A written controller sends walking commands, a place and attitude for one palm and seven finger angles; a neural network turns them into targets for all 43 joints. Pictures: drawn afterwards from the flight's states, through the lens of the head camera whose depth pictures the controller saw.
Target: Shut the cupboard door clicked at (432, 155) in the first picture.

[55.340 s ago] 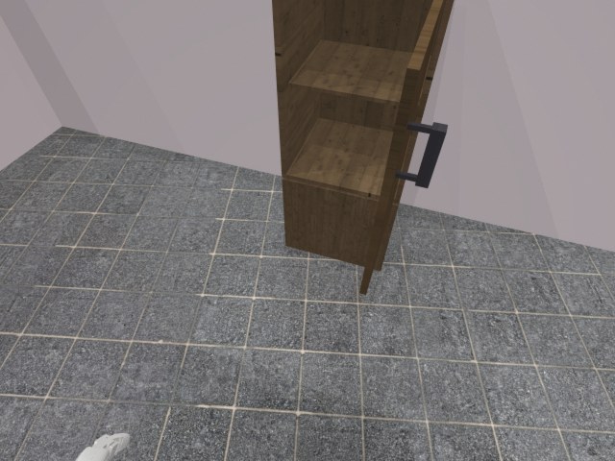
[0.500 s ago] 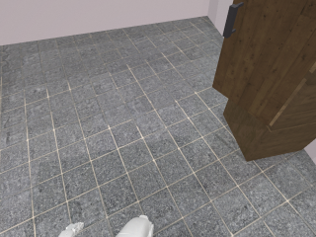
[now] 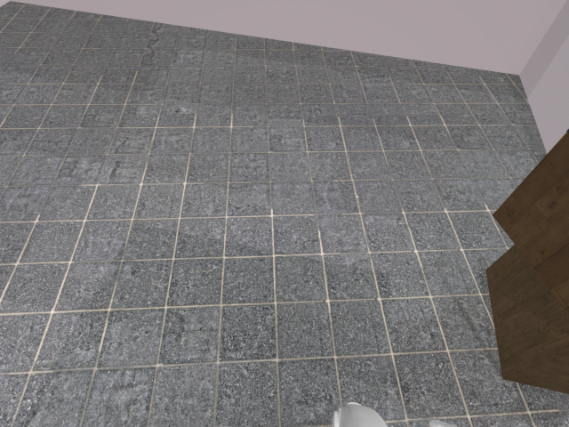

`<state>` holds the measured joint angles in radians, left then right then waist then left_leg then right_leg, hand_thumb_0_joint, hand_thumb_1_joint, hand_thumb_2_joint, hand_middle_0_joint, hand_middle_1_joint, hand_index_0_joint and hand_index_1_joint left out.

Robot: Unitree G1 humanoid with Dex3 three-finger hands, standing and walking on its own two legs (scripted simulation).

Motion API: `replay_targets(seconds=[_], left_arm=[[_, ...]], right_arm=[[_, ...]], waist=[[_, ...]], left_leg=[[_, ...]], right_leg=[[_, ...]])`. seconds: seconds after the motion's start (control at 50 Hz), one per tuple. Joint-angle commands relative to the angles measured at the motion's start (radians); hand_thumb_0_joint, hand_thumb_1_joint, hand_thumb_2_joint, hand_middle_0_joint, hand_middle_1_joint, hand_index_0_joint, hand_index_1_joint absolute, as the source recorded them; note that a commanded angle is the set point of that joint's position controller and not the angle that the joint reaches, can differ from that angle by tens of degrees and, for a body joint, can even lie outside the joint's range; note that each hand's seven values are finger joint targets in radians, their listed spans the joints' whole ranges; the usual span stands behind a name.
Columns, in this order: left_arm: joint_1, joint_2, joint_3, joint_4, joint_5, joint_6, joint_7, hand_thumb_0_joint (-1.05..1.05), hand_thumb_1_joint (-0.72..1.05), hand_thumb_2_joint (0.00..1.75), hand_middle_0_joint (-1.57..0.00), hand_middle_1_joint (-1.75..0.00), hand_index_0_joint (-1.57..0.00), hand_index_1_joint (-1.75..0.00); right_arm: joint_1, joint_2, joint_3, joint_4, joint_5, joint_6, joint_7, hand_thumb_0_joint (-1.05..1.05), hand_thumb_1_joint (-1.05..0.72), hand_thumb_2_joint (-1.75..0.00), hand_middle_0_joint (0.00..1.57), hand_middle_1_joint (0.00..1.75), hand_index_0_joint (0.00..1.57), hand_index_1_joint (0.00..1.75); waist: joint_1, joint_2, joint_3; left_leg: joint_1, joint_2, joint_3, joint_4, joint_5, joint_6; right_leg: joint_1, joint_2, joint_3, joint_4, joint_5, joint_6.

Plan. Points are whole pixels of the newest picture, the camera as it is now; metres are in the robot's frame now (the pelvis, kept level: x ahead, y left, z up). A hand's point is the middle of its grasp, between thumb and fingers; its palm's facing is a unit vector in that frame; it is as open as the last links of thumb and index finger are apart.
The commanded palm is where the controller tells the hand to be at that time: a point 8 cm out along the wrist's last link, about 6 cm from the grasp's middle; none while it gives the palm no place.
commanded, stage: walk to a spot facing it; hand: left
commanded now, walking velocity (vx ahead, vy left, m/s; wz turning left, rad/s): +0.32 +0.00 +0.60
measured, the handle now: out of the picture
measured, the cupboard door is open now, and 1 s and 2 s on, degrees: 27 27 27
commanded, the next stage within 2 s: turn to face it in 0.60 s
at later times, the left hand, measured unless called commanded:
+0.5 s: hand out of the picture +0.09 +0.15 -0.16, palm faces +0.37 -0.91 -0.20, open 7.4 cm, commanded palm none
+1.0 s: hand (140, 334) +0.27 +0.27 -0.16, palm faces +0.44 -0.88 -0.19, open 7.4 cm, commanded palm none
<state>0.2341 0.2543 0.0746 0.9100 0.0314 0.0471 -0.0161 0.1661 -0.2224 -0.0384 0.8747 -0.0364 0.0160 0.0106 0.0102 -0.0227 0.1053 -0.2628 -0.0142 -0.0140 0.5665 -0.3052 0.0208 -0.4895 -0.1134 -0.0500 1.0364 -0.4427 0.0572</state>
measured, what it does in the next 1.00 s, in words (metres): walks ahead, turning left: right foot, then left foot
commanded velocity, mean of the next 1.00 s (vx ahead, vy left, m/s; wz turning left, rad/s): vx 0.18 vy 0.00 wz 0.20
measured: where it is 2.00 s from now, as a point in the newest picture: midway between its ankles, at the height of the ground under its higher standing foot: (250, 383)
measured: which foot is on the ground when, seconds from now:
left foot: down 0.00-0.16, up 0.18-0.60, down 0.62-1.00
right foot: up 0.00-0.14, down 0.16-0.62, up 0.64-1.00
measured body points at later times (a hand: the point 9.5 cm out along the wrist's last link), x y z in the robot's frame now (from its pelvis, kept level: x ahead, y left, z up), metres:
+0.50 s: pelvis +0.14 -0.02 +0.01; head +0.19 -0.01 +0.46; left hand +0.07 +0.20 -0.14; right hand +0.29 -0.24 -0.14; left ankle +0.16 +0.12 -0.67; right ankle +0.11 -0.15 -0.73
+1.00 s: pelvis +0.27 +0.07 +0.00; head +0.29 +0.09 +0.45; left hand +0.24 +0.32 -0.14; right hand +0.43 -0.11 -0.14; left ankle +0.23 +0.14 -0.73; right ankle +0.39 -0.02 -0.70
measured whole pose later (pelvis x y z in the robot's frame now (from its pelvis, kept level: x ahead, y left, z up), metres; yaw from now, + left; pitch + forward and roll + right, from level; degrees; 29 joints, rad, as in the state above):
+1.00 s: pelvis +0.27 +0.07 +0.00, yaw +24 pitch -1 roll +0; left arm 0.19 0.18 0.05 0.95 0.03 0.03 0.00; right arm 0.20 -0.17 -0.02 0.98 -0.03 0.00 -0.02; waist 0.01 -0.01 0.07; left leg -0.17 -0.02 0.15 0.48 -0.29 0.07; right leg -0.45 -0.07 -0.04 0.78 -0.27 0.04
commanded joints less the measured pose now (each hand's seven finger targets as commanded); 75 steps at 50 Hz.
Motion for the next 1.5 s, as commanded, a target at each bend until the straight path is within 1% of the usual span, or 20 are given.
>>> replay_targets(seconds=[0.0, 0.1, 0.12, 0.14, 0.16, 0.24, 0.28, 0.48, 0.56, 0.58, 0.6, 0.62, 0.64, 0.74, 1.04, 1.08, 1.12, 1.22, 1.42, 1.48], left_arm=[[-0.075, 0.059, 0.017, -0.125, -0.002, -0.044, -0.010, 0.00, 0.90, 0.90, -0.20, -0.30, -0.20, -0.30], [0.065, 0.081, 0.028, -0.092, 0.001, -0.063, -0.013, 0.00, 0.90, 0.90, -0.20, -0.30, -0.20, -0.30], [0.166, 0.125, 0.044, -0.067, 0.004, -0.076, -0.005, 0.00, 0.90, 0.90, -0.20, -0.30, -0.20, -0.30], [0.262, 0.234, 0.065, -0.052, 0.020, -0.093, 0.012, 0.00, 0.90, 0.90, -0.20, -0.30, -0.20, -0.30], [0.243, 0.245, 0.058, -0.062, 0.005, -0.082, 0.022, 0.00, 0.90, 0.90, -0.20, -0.30, -0.20, -0.30], [0.005, 0.105, 0.028, -0.097, 0.001, -0.096, 0.033, 0.00, 0.90, 0.90, -0.20, -0.30, -0.20, -0.30], [0.039, 0.077, 0.020, -0.083, -0.002, -0.111, 0.029, 0.00, 0.90, 0.90, -0.20, -0.30, -0.20, -0.30], [0.179, 0.094, 0.027, 0.014, 0.003, -0.119, 0.035, 0.00, 0.90, 0.90, -0.20, -0.30, -0.20, -0.30], [0.135, 0.149, 0.038, 0.008, -0.005, -0.113, 0.029, 0.00, 0.90, 0.90, -0.20, -0.30, -0.20, -0.30], [0.128, 0.134, 0.038, -0.009, -0.012, -0.111, 0.020, 0.00, 0.90, 0.90, -0.20, -0.30, -0.20, -0.30], [0.110, 0.071, 0.023, -0.059, -0.022, -0.104, 0.002, 0.00, 0.90, 0.90, -0.20, -0.30, -0.20, -0.30], [0.012, 0.087, 0.014, -0.111, -0.017, -0.093, 0.008, 0.00, 0.90, 0.90, -0.20, -0.30, -0.20, -0.30], [-0.070, 0.086, 0.012, -0.146, -0.019, -0.091, 0.011, 0.00, 0.90, 0.90, -0.20, -0.30, -0.20, -0.30], [0.138, 0.007, 0.004, 0.004, 0.003, -0.054, 0.017, 0.00, 0.90, 0.90, -0.20, -0.30, -0.20, -0.30], [0.071, 0.010, 0.014, -0.010, -0.001, -0.020, 0.010, 0.00, 0.90, 0.90, -0.20, -0.30, -0.20, -0.30], [0.165, 0.129, 0.036, 0.009, 0.011, -0.051, 0.020, 0.00, 0.90, 0.90, -0.20, -0.30, -0.20, -0.30], [0.155, 0.126, 0.041, 0.007, -0.006, -0.051, 0.044, 0.00, 0.90, 0.90, -0.20, -0.30, -0.20, -0.30], [0.020, 0.090, 0.038, -0.043, -0.008, -0.042, 0.048, 0.00, 0.90, 0.90, -0.20, -0.30, -0.20, -0.30], [-0.048, 0.132, 0.055, -0.069, -0.009, -0.016, 0.025, 0.00, 0.90, 0.90, -0.20, -0.30, -0.20, -0.30], [-0.079, 0.051, 0.032, -0.121, -0.019, -0.011, 0.011, 0.00, 0.90, 0.90, -0.20, -0.30, -0.20, -0.30]], right_arm=[[0.050, -0.216, -0.067, -0.039, 0.002, -0.019, -0.018, 0.00, -0.90, -0.90, 0.20, 0.30, 0.20, 0.30], [0.003, -0.201, -0.069, -0.041, 0.006, -0.015, -0.013, 0.00, -0.90, -0.90, 0.20, 0.30, 0.20, 0.30], [-0.013, -0.159, -0.062, -0.052, 0.014, -0.019, -0.012, 0.00, -0.90, -0.90, 0.20, 0.30, 0.20, 0.30], [0.009, -0.074, -0.045, -0.068, 0.028, -0.027, -0.006, 0.00, -0.90, -0.90, 0.20, 0.30, 0.20, 0.30], [-0.021, -0.087, -0.050, -0.088, 0.018, -0.026, -0.003, 0.00, -0.90, -0.90, 0.20, 0.30, 0.20, 0.30], [0.047, -0.084, -0.057, -0.021, 0.000, -0.008, 0.022, 0.00, -0.90, -0.90, 0.20, 0.30, 0.20, 0.30], [0.050, -0.047, -0.045, -0.011, 0.007, -0.004, 0.031, 0.00, -0.90, -0.90, 0.20, 0.30, 0.20, 0.30], [-0.131, -0.010, -0.018, -0.072, 0.010, -0.015, 0.053, 0.00, -0.90, -0.90, 0.20, 0.30, 0.20, 0.30], [0.069, -0.079, -0.040, -0.033, 0.003, -0.029, 0.043, 0.00, -0.90, -0.90, 0.20, 0.30, 0.20, 0.30], [0.206, -0.157, -0.061, 0.000, -0.001, -0.034, 0.033, 0.00, -0.90, -0.90, 0.20, 0.30, 0.20, 0.30], [0.311, -0.301, -0.097, 0.018, -0.005, -0.042, 0.018, 0.00, -0.90, -0.90, 0.20, 0.30, 0.20, 0.30], [0.357, -0.337, -0.100, 0.036, 0.015, -0.035, -0.001, 0.00, -0.90, -0.90, 0.20, 0.30, 0.20, 0.30], [0.322, -0.325, -0.096, 0.030, 0.019, -0.031, -0.011, 0.00, -0.90, -0.90, 0.20, 0.30, 0.20, 0.30], [0.054, -0.120, -0.020, -0.024, 0.013, -0.067, -0.038, 0.00, -0.90, -0.90, 0.20, 0.30, 0.20, 0.30], [0.042, -0.119, -0.034, 0.048, 0.013, -0.009, -0.048, 0.00, -0.90, -0.90, 0.20, 0.30, 0.20, 0.30], [0.053, -0.050, -0.033, 0.015, 0.029, -0.015, -0.042, 0.00, -0.90, -0.90, 0.20, 0.30, 0.20, 0.30], [0.023, -0.050, -0.024, -0.003, 0.026, 0.004, -0.048, 0.00, -0.90, -0.90, 0.20, 0.30, 0.20, 0.30], [0.009, -0.038, -0.027, 0.002, 0.022, 0.018, -0.036, 0.00, -0.90, -0.90, 0.20, 0.30, 0.20, 0.30], [0.094, -0.059, -0.030, -0.016, 0.034, -0.006, -0.048, 0.00, -0.90, -0.90, 0.20, 0.30, 0.20, 0.30], [0.146, -0.236, -0.060, -0.031, 0.008, -0.020, -0.059, 0.00, -0.90, -0.90, 0.20, 0.30, 0.20, 0.30]], waist=[[-0.048, 0.187, -0.055], [0.036, 0.144, -0.070], [0.089, 0.015, -0.101], [0.134, -0.293, -0.174], [0.118, -0.312, -0.118], [-0.031, -0.151, -0.036], [-0.029, -0.106, -0.058], [0.028, -0.125, -0.032], [-0.083, -0.084, -0.152], [-0.154, 0.043, -0.250], [-0.188, 0.343, -0.327], [-0.209, 0.264, -0.376], [-0.180, 0.090, -0.250], [-0.011, 0.133, -0.176], [0.028, 0.075, -0.058], [0.049, -0.239, -0.158], [0.042, -0.209, -0.188], [-0.001, -0.034, -0.184], [-0.041, -0.131, -0.181], [-0.069, 0.311, -0.157]], left_leg=[[0.019, 0.189, -0.263, -0.300, -0.166, 0.145], [-0.187, 0.130, -0.265, -0.172, -0.268, 0.115], [-0.322, 0.055, -0.208, -0.017, -0.285, 0.080], [-0.483, -0.072, -0.038, 0.352, -0.314, 0.015], [-0.521, -0.039, -0.053, 0.604, -0.327, 0.008], [-0.420, 0.097, -0.056, 0.748, -0.027, -0.011], [-0.412, 0.084, -0.010, 0.687, 0.046, -0.028], [-0.391, 0.093, 0.126, 0.218, 0.016, 0.000], [0.020, -0.022, 0.205, 0.028, 0.019, 0.054], [0.289, 0.035, 0.093, -0.036, 0.077, 0.085], [0.508, 0.354, -0.407, -0.116, 0.252, 0.217], [0.554, 0.430, -0.554, -0.202, 0.353, 0.278], [0.437, 0.440, -0.508, -0.224, 0.344, 0.273], [0.076, 0.260, -0.159, -0.262, 0.370, 0.148], [0.023, 0.288, 0.075, -0.050, 0.314, 0.084], [-0.175, 0.070, 0.216, 0.353, -0.076, -0.034], [-0.308, 0.043, 0.018, 0.586, -0.311, -0.056], [-0.262, 0.072, 0.002, 0.550, -0.123, -0.078], [0.065, 0.020, 0.031, -0.053, 0.034, -0.072], [0.226, 0.485, -0.378, -0.299, 0.262, 0.125]], right_leg=[[-0.022, 0.033, -0.018, -0.193, 0.079, 0.013], [0.334, 0.106, -0.058, -0.458, 0.176, 0.015], [0.522, 0.045, 0.020, -0.575, 0.096, 0.003], [0.666, -0.247, 0.377, -0.773, -0.220, -0.077], [0.521, -0.386, 0.600, -0.913, -0.402, -0.141], [0.258, -0.292, 0.243, -0.879, -0.181, -0.127], [0.325, -0.223, 0.039, -0.839, 0.130, -0.109], [0.553, -0.277, -0.178, -0.725, 0.613, -0.128], [0.446, -0.256, -0.278, -0.381, 0.818, -0.092], [0.264, -0.213, -0.281, -0.132, 0.623, -0.057], [-0.108, -0.023, -0.238, 0.197, -0.114, 0.012], [-0.222, 0.006, -0.055, 0.328, -0.180, -0.002], [-0.252, -0.032, -0.009, 0.353, -0.106, -0.007], [-0.039, -0.042, 0.043, 0.168, 0.117, -0.002], [0.253, 0.084, -0.001, -0.467, 0.300, -0.047], [0.455, -0.197, 0.409, -0.636, 0.837, -0.193], [0.514, -0.243, 0.488, -0.680, 0.919, -0.316], [0.375, -0.120, 0.330, -0.688, 0.626, -0.251], [0.192, -0.028, 0.383, -0.594, 0.473, -0.171], [-0.119, 0.178, 0.085, -0.127, -0.175, -0.032]])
